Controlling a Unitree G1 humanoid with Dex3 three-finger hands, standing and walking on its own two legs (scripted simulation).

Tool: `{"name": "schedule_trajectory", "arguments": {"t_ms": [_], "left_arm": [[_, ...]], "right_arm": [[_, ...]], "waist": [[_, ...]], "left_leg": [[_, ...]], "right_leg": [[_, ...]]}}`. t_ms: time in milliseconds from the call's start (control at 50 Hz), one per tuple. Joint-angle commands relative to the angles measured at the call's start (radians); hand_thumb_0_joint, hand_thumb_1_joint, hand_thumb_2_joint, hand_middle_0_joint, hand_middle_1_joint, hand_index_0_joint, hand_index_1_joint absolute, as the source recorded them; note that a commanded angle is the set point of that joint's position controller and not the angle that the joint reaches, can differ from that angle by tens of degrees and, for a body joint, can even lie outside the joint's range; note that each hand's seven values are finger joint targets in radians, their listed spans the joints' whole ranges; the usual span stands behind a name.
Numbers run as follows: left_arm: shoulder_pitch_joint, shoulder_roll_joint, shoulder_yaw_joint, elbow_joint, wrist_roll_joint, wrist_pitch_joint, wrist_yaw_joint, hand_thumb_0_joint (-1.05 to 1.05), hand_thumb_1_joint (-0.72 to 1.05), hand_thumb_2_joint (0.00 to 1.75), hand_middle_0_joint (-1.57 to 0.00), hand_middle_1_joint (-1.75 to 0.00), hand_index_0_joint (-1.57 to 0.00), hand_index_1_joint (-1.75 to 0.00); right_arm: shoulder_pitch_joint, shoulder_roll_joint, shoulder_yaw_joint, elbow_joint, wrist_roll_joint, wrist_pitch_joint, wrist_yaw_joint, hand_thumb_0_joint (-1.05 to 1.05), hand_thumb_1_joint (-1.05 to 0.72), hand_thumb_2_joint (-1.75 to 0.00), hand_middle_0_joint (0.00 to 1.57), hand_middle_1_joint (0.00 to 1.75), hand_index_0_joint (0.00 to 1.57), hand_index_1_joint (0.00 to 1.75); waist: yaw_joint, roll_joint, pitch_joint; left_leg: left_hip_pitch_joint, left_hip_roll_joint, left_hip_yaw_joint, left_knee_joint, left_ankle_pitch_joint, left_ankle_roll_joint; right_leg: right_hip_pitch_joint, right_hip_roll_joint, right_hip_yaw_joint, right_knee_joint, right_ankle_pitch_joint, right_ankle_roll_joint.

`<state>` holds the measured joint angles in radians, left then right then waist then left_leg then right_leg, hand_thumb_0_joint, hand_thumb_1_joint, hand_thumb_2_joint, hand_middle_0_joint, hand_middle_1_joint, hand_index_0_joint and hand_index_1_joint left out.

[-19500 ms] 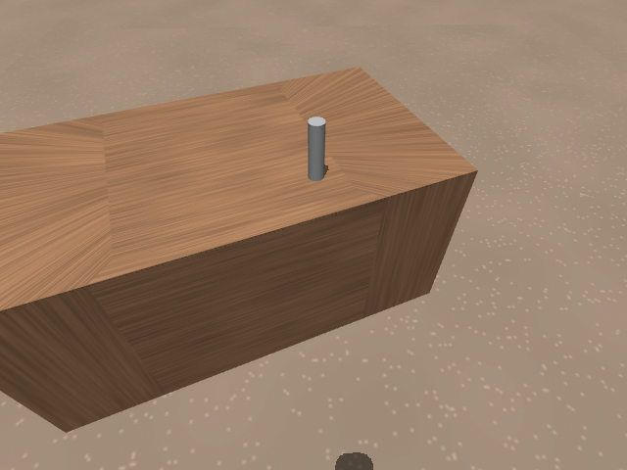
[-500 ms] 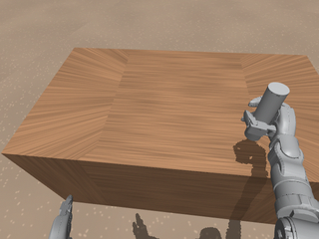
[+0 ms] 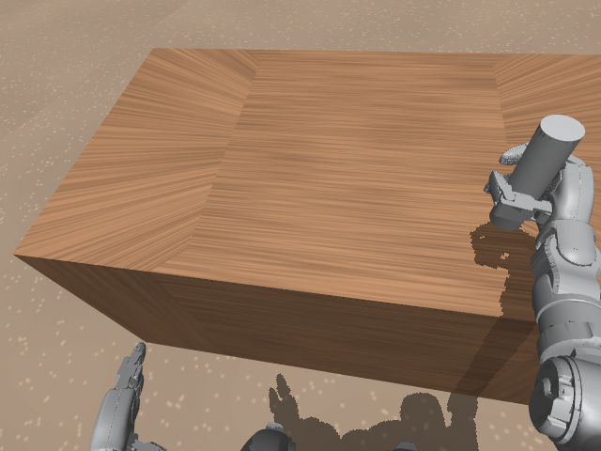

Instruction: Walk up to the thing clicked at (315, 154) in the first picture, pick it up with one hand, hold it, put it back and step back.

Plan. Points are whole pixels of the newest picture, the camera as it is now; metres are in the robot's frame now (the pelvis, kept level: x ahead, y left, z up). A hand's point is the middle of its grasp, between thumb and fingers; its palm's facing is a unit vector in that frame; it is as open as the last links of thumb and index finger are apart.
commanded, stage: crouch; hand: right
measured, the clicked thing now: (529, 179) +0.48 -0.22 +0.08
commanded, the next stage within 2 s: lower in 0.20 s
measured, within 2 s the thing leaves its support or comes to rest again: rests again in 1.40 s
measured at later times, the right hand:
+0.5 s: hand (502, 193) +0.49 -0.20 +0.03, palm faces +0.18 +0.98 +0.01, open 5.6 cm
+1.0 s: hand (490, 208) +0.50 -0.20 -0.02, palm faces +0.20 +0.98 +0.01, open 5.6 cm
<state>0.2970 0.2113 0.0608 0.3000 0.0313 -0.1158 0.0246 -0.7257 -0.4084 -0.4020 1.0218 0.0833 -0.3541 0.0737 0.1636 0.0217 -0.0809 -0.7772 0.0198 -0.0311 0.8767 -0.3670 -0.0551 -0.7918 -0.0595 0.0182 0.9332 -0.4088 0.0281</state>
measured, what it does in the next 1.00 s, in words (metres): lowers itself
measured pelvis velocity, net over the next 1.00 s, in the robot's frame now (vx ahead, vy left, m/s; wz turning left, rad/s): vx -0.01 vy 0.01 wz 0.01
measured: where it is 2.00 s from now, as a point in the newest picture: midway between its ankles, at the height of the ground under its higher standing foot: outside the picture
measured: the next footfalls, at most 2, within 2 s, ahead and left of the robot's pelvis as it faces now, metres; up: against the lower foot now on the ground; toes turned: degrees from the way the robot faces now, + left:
none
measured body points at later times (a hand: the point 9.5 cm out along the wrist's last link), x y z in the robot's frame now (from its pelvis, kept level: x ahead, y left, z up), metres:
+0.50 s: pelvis +0.00 +0.00 -0.02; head +0.12 -0.02 +0.41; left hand +0.16 +0.27 -0.04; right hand +0.48 -0.26 +0.03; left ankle +0.03 +0.16 -0.69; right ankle +0.02 -0.13 -0.69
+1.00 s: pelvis -0.01 +0.01 -0.05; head +0.13 -0.03 +0.37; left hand +0.15 +0.28 -0.05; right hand +0.49 -0.26 -0.02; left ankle +0.03 +0.16 -0.69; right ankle +0.02 -0.13 -0.69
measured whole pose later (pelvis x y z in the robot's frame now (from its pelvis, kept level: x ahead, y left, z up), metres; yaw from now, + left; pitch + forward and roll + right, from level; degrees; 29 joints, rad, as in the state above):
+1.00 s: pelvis -0.01 +0.01 -0.05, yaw +0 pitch +24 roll +3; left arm 0.37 0.23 0.04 -0.01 0.07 -0.03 -0.01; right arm -0.79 -0.51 -0.53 1.13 0.01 -0.43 0.08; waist 0.26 0.00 -0.14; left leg -1.10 -0.01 0.00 1.16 -0.47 -0.04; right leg -1.13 -0.08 0.07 1.23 -0.52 0.04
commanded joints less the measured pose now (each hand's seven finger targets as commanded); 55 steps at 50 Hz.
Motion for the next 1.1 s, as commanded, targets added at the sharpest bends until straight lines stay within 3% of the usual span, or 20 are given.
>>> {"name": "schedule_trajectory", "arguments": {"t_ms": [0,80,180,200,240,300,380,460,500,600,660,720,780,800,860,900,920,940,1000,1080], "left_arm": [[0.001,0.146,0.058,-0.225,0.001,-0.052,0.009,0.0,-0.55,0.05,-0.06,-0.06,-0.06,-0.06],[0.0,0.166,0.077,-0.277,-0.001,-0.045,0.008,0.0,-0.55,0.05,-0.06,-0.06,-0.06,-0.06],[0.058,0.17,0.089,-0.279,0.004,-0.031,0.001,0.0,-0.55,0.05,-0.06,-0.05,-0.06,-0.05],[0.095,0.151,0.079,-0.223,0.008,-0.024,-0.003,0.0,-0.54,0.05,-0.06,-0.05,-0.06,-0.05],[0.051,0.17,0.096,-0.28,0.007,-0.027,-0.004,0.0,-0.55,0.05,-0.06,-0.05,-0.06,-0.05],[0.073,0.18,0.103,-0.301,0.007,-0.022,-0.004,0.0,-0.55,0.06,-0.06,-0.05,-0.05,-0.06],[0.083,0.148,0.069,-0.295,0.008,-0.017,-0.01,0.0,-0.56,0.06,-0.05,-0.05,-0.05,-0.05],[0.074,0.169,0.086,-0.347,0.015,-0.015,-0.009,0.0,-0.56,0.05,-0.06,-0.05,-0.05,-0.05],[0.06,0.176,0.086,-0.418,0.016,-0.015,-0.01,0.0,-0.56,0.06,-0.05,-0.05,-0.05,-0.05],[0.121,0.151,0.072,-0.363,0.025,0.003,-0.016,0.0,-0.56,0.06,-0.05,-0.05,-0.05,-0.05],[0.082,0.178,0.083,-0.453,0.031,0.001,-0.014,0.0,-0.56,0.06,-0.05,-0.05,-0.05,-0.05],[0.112,0.151,0.067,-0.437,0.034,0.01,-0.021,0.0,-0.55,0.06,-0.05,-0.05,-0.05,-0.05],[0.094,0.181,0.094,-0.452,0.036,0.017,-0.02,0.0,-0.55,0.05,-0.05,-0.05,-0.05,-0.05],[0.091,0.183,0.088,-0.471,0.038,0.016,-0.019,0.0,-0.55,0.06,-0.05,-0.05,-0.05,-0.05],[0.116,0.179,0.082,-0.458,0.039,0.022,-0.02,0.0,-0.55,0.05,-0.05,-0.05,-0.05,-0.05],[0.106,0.193,0.1,-0.493,0.038,0.023,-0.018,0.0,-0.55,0.05,-0.05,-0.05,-0.05,-0.05],[0.086,0.186,0.083,-0.502,0.04,0.022,-0.021,0.0,-0.56,0.06,-0.05,-0.05,-0.05,-0.05],[0.09,0.196,0.096,-0.52,0.04,0.024,-0.018,0.0,-0.55,0.05,-0.05,-0.05,-0.05,-0.05],[0.132,0.172,0.076,-0.471,0.047,0.032,-0.023,0.0,-0.55,0.05,-0.05,-0.05,-0.05,-0.05],[0.11,0.191,0.083,-0.507,0.051,0.038,-0.023,0.0,-0.55,0.05,-0.05,-0.05,-0.05,-0.05]], "right_arm": [[-0.465,-0.213,-0.016,-0.232,0.007,-0.074,0.001,0.0,-0.66,-1.31,1.39,1.41,1.39,1.41],[-0.452,-0.247,-0.046,-0.2,-0.003,-0.075,-0.006,0.0,-0.67,-1.3,1.38,1.4,1.39,1.4],[-0.441,-0.254,-0.059,-0.178,-0.015,-0.08,-0.001,0.0,-0.68,-1.32,1.4,1.42,1.4,1.42],[-0.454,-0.237,-0.041,-0.178,-0.022,-0.075,0.005,0.0,-0.68,-1.32,1.4,1.43,1.41,1.43],[-0.489,-0.269,-0.06,-0.219,-0.021,-0.082,0.007,0.0,-0.67,-1.32,1.41,1.43,1.41,1.43],[-0.482,-0.259,-0.055,-0.206,-0.018,-0.071,0.012,0.0,-0.69,-1.33,1.4,1.43,1.4,1.43],[-0.428,-0.217,-0.045,-0.124,-0.02,-0.068,0.027,0.0,-0.7,-1.32,1.4,1.42,1.41,1.42],[-0.449,-0.278,-0.087,-0.13,-0.028,-0.095,0.025,0.0,-0.69,-1.34,1.42,1.45,1.42,1.45],[-0.489,-0.288,-0.096,-0.184,-0.026,-0.114,0.028,0.0,-0.71,-1.34,1.43,1.44,1.43,1.44],[-0.461,-0.323,-0.127,-0.131,-0.038,-0.134,0.017,0.0,-0.71,-1.35,1.43,1.45,1.44,1.45],[-0.48,-0.348,-0.145,-0.17,-0.048,-0.149,0.007,0.0,-0.68,-1.34,1.43,1.45,1.43,1.45],[-0.493,-0.306,-0.108,-0.139,-0.058,-0.151,0.013,0.0,-0.68,-1.34,1.43,1.45,1.43,1.45],[-0.489,-0.354,-0.131,-0.13,-0.067,-0.151,0.01,0.0,-0.67,-1.34,1.43,1.45,1.43,1.45],[-0.484,-0.341,-0.128,-0.106,-0.067,-0.15,0.011,0.0,-0.65,-1.33,1.42,1.45,1.42,1.45],[-0.477,-0.33,-0.13,-0.108,-0.06,-0.149,0.014,0.0,-0.64,-1.33,1.42,1.45,1.42,1.45],[-0.483,-0.333,-0.13,-0.11,-0.06,-0.151,0.014,0.0,-0.64,-1.33,1.42,1.45,1.42,1.45],[-0.465,-0.331,-0.129,-0.095,-0.064,-0.15,0.013,0.0,-0.65,-1.33,1.42,1.45,1.43,1.45],[-0.504,-0.369,-0.147,-0.141,-0.067,-0.154,0.01,0.0,-0.67,-1.34,1.43,1.45,1.43,1.45],[-0.494,-0.333,-0.129,-0.11,-0.066,-0.161,0.011,0.0,-0.64,-1.34,1.42,1.45,1.43,1.45],[-0.491,-0.37,-0.147,-0.098,-0.079,-0.164,0.005,0.0,-0.65,-1.35,1.44,1.47,1.44,1.47]], "waist": [[-0.009,-0.13,-0.508],[-0.008,-0.102,-0.505],[0.005,-0.139,-0.482],[0.0,-0.163,-0.464],[0.017,-0.158,-0.513],[0.024,-0.159,-0.512],[0.031,-0.14,-0.478],[0.033,-0.129,-0.501],[0.043,-0.16,-0.595],[0.047,-0.179,-0.517],[0.06,-0.173,-0.584],[0.07,-0.225,-0.581],[0.065,-0.229,-0.573],[0.085,-0.211,-0.581],[0.081,-0.227,-0.569],[0.1,-0.224,-0.587],[0.084,-0.208,-0.594],[0.089,-0.219,-0.628],[0.092,-0.257,-0.575],[0.093,-0.245,-0.56]], "left_leg": [[0.152,-0.042,0.062,-0.063,0.258,0.053],[0.174,-0.039,0.054,-0.048,0.254,0.05],[0.107,-0.043,0.062,-0.015,0.28,0.057],[0.075,-0.043,0.06,-0.006,0.273,0.058],[0.091,-0.042,0.056,0.002,0.304,0.055],[0.082,-0.042,0.058,0.004,0.279,0.056],[0.035,-0.046,0.064,0.029,0.259,0.055],[0.054,-0.042,0.056,0.052,0.254,0.053],[0.049,-0.047,0.064,0.071,0.271,0.056],[0.002,-0.045,0.051,0.091,0.252,0.054],[0.033,-0.044,0.048,0.11,0.279,0.052],[-0.019,-0.05,0.056,0.125,0.253,0.057],[-0.038,-0.048,0.055,0.137,0.216,0.059],[-0.043,-0.049,0.057,0.142,0.223,0.056],[-0.075,-0.054,0.066,0.152,0.202,0.062],[-0.079,-0.056,0.073,0.157,0.197,0.062],[-0.062,-0.057,0.075,0.164,0.21,0.061],[-0.056,-0.056,0.071,0.164,0.213,0.06],[-0.113,-0.06,0.077,0.188,0.204,0.067],[-0.136,-0.062,0.08,0.202,0.184,0.07]], "right_leg": [[0.307,0.032,-0.008,-0.084,0.292,-0.024],[0.235,0.038,-0.015,-0.071,0.248,-0.031],[0.246,0.031,-0.007,-0.043,0.321,-0.025],[0.246,0.031,-0.01,-0.034,0.327,-0.025],[0.254,0.03,-0.009,-0.014,0.343,-0.03],[0.24,0.032,-0.009,-0.012,0.297,-0.031],[0.189,0.028,-0.001,0.007,0.286,-0.03],[0.123,0.034,-0.005,0.04,0.247,-0.035],[0.187,0.028,0.005,0.054,0.299,-0.03],[0.088,0.035,-0.008,0.093,0.246,-0.036],[0.077,0.033,-0.009,0.119,0.255,-0.038],[0.092,0.03,-0.002,0.127,0.254,-0.033],[0.051,0.03,-0.001,0.134,0.205,-0.032],[0.048,0.026,0.003,0.147,0.208,-0.035],[0.043,0.023,0.008,0.147,0.202,-0.032],[0.05,0.021,0.016,0.152,0.206,-0.031],[0.034,0.023,0.014,0.158,0.214,-0.032],[0.043,0.023,0.013,0.165,0.213,-0.032],[0.031,0.02,0.018,0.168,0.233,-0.025],[0.007,0.017,0.022,0.176,0.219,-0.024]]}}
